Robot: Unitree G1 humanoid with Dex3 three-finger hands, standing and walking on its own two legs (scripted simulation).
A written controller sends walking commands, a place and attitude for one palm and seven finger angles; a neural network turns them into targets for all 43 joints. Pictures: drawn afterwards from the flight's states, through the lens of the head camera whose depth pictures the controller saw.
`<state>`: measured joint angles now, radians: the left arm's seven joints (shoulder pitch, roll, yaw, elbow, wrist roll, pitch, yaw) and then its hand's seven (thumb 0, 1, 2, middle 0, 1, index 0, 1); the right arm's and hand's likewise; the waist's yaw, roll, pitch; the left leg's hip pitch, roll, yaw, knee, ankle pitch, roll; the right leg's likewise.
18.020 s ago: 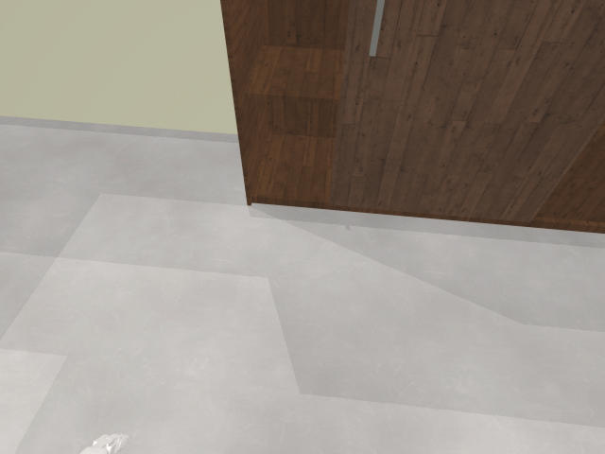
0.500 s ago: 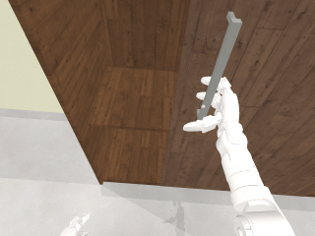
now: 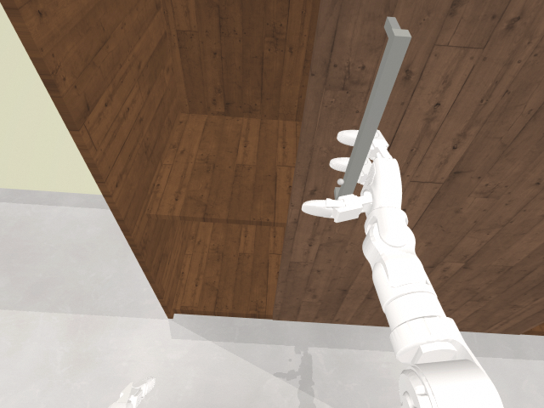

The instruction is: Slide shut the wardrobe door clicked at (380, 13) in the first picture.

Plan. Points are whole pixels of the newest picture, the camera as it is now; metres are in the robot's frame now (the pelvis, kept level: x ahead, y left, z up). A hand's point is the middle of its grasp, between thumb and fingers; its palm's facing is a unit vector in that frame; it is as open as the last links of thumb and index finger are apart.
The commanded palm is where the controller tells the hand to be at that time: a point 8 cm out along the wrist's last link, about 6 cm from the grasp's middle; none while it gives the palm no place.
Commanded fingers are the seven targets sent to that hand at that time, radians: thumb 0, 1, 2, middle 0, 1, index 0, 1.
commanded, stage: grip the handle and tug to test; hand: right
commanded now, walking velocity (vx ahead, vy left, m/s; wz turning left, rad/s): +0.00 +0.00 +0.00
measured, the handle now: (359, 137) +0.48 -0.07 +0.16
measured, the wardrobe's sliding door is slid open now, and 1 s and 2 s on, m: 0.36 0.36 0.34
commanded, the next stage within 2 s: tug the door sideways, standing still in 1.20 s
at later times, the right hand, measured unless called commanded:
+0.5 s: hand (342, 180) +0.42 -0.05 +0.12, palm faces -0.04 +1.00 -0.02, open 5.6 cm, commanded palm +0.39 -0.10 +0.12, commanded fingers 0.00 -0.90 -0.90 0.45 1.40 0.45 1.40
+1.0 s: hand (341, 181) +0.42 -0.05 +0.12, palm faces -0.05 +1.00 -0.01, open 5.5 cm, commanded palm +0.37 -0.10 +0.12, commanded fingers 0.00 -0.90 -0.90 0.45 1.40 0.45 1.40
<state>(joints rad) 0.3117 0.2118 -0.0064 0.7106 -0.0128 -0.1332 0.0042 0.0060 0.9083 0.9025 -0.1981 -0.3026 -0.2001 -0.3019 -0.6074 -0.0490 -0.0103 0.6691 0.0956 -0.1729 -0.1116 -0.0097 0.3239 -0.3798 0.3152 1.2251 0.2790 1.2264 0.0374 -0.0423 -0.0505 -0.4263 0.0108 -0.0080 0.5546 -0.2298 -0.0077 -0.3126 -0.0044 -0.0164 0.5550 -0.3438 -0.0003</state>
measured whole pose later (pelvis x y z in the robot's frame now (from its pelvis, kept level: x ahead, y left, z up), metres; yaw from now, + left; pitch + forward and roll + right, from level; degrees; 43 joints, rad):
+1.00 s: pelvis +0.02 +0.00 +0.00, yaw +1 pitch +6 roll +0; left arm 0.31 0.21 0.00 0.68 -0.01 -0.12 -0.01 0.01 0.91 0.90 -0.20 -0.30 -0.20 -0.30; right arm -0.50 -0.05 0.00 0.52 0.10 -0.11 -0.10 0.01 -0.78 -0.81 0.36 1.40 0.34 1.40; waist 0.03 -0.05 -0.07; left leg -0.39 0.00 -0.01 0.53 -0.24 -0.01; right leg -0.27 -0.01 -0.02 0.52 -0.35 0.00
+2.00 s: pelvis +0.03 -0.01 +0.00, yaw -5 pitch +7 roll +1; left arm 0.24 0.17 0.00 0.67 0.01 -0.02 -0.07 0.01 0.91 0.90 -0.20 -0.30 -0.20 -0.30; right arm -0.53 0.07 0.23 0.44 0.06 -0.02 -0.24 0.01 -0.79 -0.82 0.38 1.40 0.29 1.40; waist -0.01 -0.07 -0.04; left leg -0.38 0.04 0.07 0.57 -0.29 -0.01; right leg -0.29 0.01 0.03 0.56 -0.38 -0.01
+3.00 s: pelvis +0.02 +0.21 -0.01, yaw -2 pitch -5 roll +2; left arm 0.09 0.20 0.01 0.71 -0.04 0.00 0.06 0.01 0.91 0.90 -0.20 -0.30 -0.20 -0.30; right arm -0.56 -0.09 0.08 0.40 0.06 -0.07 -0.18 0.01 -0.80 -0.87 0.45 1.40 0.20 1.40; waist -0.06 -0.08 0.19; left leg -0.30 0.06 0.12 0.66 -0.26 -0.01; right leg -0.25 -0.12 0.01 0.71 -0.35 0.02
